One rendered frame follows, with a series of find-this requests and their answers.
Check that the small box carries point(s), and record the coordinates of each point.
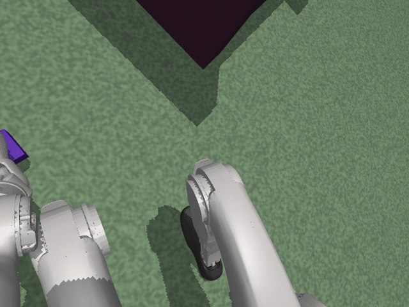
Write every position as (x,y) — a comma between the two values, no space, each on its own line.
(15,151)

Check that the right robot foot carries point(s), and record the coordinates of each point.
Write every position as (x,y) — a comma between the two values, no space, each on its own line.
(210,273)

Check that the armchair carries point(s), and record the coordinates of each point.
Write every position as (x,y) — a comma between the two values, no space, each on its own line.
(202,28)

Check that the right robot hand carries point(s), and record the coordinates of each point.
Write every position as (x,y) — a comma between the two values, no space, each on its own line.
(307,300)

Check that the left robot arm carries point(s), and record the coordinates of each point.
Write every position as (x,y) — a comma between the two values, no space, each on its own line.
(18,229)

